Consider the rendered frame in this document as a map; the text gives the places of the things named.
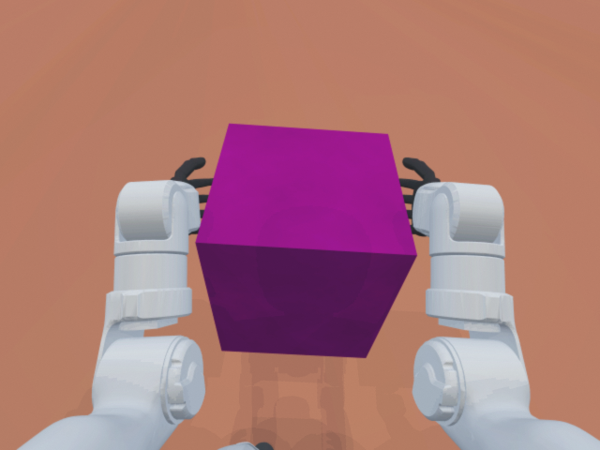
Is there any left robot hand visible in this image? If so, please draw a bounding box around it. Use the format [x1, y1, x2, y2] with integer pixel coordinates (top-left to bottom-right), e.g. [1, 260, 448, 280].
[171, 157, 214, 235]

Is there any robot left upper arm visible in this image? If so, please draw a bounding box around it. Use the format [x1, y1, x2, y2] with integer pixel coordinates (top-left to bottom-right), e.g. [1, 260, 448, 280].
[17, 336, 205, 450]

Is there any right robot hand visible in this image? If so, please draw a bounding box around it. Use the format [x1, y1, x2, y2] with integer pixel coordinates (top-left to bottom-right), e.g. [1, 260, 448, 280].
[399, 157, 441, 236]

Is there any robot right upper arm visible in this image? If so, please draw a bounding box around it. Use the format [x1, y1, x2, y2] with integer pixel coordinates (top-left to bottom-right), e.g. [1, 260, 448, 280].
[412, 337, 600, 450]

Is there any left robot forearm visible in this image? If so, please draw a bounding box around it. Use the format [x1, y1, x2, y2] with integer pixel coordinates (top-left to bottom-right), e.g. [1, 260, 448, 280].
[92, 180, 201, 409]

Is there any right robot forearm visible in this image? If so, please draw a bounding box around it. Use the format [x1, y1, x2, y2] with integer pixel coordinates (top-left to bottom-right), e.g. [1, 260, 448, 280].
[412, 182, 531, 406]

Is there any carton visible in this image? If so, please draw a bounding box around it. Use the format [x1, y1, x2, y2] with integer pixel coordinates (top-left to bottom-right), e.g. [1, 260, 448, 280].
[195, 124, 417, 358]

